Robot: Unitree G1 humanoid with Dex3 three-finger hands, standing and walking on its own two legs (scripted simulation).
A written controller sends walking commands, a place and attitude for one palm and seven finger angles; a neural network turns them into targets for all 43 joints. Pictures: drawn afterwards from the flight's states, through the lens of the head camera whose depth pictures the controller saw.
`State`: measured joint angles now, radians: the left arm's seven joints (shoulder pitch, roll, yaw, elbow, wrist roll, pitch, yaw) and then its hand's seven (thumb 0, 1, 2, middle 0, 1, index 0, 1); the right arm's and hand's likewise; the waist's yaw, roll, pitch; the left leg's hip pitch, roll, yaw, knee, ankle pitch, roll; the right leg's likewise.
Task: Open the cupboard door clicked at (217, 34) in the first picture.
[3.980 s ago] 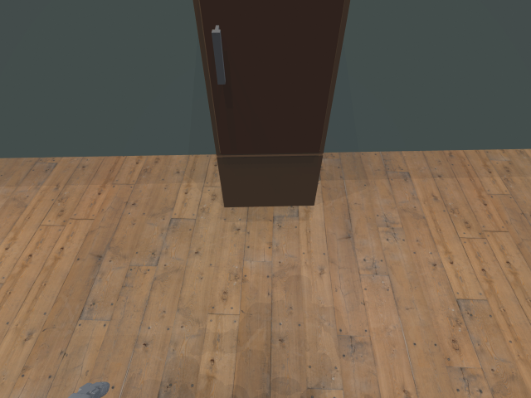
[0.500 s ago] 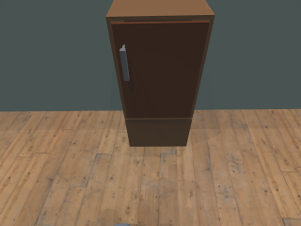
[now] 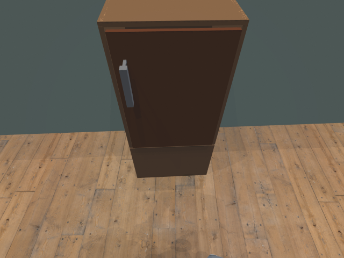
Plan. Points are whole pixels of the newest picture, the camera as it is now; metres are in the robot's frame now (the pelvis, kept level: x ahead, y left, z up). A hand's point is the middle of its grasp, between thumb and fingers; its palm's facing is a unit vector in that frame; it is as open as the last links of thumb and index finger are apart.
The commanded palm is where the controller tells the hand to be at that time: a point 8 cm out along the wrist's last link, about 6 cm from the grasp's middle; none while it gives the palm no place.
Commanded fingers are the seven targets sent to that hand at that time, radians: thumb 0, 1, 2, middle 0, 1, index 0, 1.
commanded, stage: take the last steps up to it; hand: left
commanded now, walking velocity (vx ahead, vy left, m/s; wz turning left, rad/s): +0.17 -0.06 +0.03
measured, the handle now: (127, 84) +0.65 +0.18 +0.02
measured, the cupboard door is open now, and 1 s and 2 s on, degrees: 0 0 0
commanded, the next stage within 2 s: come to a stop and stand still in 0.06 s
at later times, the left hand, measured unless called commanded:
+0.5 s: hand out of the picture +0.15 +0.16 -0.18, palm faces +0.06 -0.98 -0.20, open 7.3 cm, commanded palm none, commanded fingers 0.00 0.90 0.90 -0.20 -0.30 -0.20 -0.30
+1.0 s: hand out of the picture +0.12 +0.10 -0.17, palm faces +0.05 -0.97 -0.22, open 7.3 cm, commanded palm none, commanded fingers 0.00 0.90 0.90 -0.20 -0.30 -0.20 -0.30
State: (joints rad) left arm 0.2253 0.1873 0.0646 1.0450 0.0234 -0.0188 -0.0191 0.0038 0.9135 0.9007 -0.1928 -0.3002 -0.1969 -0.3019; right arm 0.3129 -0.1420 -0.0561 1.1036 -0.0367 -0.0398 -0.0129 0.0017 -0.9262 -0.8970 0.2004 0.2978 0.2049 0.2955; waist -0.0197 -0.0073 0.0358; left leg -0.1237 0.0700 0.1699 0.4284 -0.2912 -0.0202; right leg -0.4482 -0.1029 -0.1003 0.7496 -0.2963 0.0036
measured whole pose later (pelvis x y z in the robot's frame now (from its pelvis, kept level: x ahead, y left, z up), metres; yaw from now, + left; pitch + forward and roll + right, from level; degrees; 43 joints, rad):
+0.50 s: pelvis +0.12 -0.02 -0.01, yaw +0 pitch -1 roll +0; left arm 0.21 0.18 0.04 1.04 0.00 0.04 0.03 0.00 0.92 0.90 -0.20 -0.30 -0.20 -0.30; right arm 0.14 -0.16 -0.04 1.01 -0.02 0.02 -0.03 0.01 -0.92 -0.90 0.20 0.30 0.20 0.30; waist 0.02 -0.03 0.11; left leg -0.30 0.04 0.11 0.53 -0.22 0.03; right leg -0.32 -0.02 -0.06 0.86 -0.54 0.01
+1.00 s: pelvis +0.07 -0.08 +0.00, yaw +1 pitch +0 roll +0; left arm 0.21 0.16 0.02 1.03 0.01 0.01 0.02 0.00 0.91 0.90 -0.20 -0.30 -0.20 -0.30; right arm 0.21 -0.18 -0.04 1.07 -0.01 0.03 -0.02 0.01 -0.91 -0.90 0.20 0.30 0.20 0.30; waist 0.00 0.03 0.04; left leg -0.17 0.04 0.01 0.48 -0.29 -0.02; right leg -0.27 0.02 -0.09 0.52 -0.25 -0.06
